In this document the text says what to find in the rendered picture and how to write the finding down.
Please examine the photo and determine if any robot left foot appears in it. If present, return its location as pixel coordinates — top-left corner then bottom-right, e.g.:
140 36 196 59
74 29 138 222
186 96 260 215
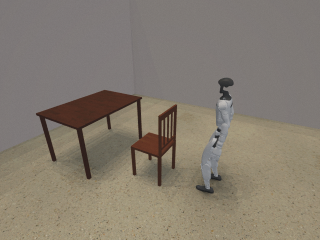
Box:
196 185 214 194

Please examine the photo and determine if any robot left hand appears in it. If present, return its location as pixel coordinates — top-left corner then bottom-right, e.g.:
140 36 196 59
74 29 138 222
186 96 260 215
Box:
210 146 222 162

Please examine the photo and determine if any robot left forearm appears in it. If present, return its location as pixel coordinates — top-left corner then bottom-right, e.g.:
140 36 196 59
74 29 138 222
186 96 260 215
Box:
216 123 228 148

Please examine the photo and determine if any table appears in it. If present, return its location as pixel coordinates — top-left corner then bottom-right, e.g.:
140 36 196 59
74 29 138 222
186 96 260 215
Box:
36 90 142 179

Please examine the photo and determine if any robot left upper arm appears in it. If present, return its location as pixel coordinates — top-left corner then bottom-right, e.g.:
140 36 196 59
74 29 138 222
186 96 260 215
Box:
218 100 230 128

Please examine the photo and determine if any left robot shin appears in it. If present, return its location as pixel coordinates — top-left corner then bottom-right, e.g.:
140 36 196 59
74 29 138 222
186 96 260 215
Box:
200 163 211 189

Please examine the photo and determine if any robot right upper arm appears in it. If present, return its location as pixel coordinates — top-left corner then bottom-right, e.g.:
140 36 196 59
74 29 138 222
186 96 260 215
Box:
230 95 234 117

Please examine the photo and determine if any chair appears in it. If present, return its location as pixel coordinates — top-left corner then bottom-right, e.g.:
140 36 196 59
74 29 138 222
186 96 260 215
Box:
130 104 177 187

